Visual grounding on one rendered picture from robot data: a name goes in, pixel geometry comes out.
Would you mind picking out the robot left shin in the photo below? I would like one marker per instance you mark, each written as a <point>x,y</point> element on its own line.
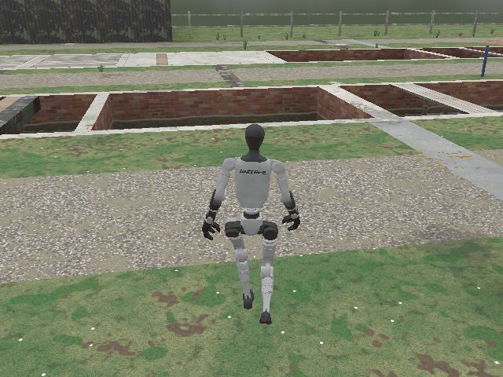
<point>243,273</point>

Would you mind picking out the left robot forearm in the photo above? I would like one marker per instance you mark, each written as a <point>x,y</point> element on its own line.
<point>213,209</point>

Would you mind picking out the robot left upper arm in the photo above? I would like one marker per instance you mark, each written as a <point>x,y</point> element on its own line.
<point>223,178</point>

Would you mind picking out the left robot foot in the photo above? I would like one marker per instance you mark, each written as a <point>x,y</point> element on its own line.
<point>248,301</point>

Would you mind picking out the right robot forearm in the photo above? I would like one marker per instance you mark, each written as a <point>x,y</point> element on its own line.
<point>291,207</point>

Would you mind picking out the robot right upper arm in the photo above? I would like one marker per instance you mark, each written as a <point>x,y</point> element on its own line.
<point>282,180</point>

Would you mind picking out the left robot hand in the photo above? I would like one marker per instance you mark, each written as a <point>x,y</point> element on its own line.
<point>208,227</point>

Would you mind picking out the right robot hand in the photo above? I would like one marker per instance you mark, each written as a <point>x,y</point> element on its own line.
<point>289,219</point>

